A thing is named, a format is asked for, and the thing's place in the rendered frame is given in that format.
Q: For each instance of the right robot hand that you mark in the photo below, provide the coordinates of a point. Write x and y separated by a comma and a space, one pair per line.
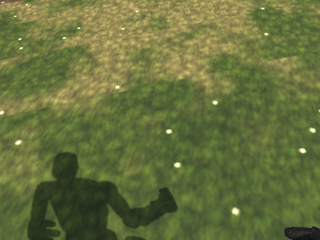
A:
302, 233

